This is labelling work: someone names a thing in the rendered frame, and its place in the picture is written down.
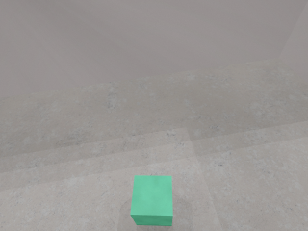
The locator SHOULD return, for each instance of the carton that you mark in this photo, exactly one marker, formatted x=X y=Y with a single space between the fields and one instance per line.
x=152 y=203

